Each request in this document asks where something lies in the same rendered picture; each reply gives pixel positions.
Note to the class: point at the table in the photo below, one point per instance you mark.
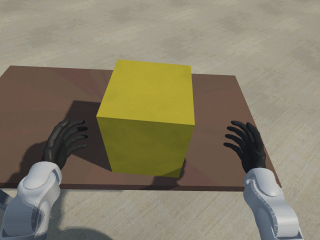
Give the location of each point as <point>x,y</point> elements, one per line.
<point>33,100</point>

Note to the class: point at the right robot hand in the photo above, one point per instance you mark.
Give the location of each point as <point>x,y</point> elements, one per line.
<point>251,150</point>

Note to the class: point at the robot left forearm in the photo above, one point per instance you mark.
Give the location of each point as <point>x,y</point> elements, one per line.
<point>27,215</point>

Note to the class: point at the left robot hand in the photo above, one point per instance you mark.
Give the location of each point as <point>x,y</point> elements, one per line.
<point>58,147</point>

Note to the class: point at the carton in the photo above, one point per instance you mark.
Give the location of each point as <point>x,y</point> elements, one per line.
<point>146,117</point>

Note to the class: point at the robot right forearm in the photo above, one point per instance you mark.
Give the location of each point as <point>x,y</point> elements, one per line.
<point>274,217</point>

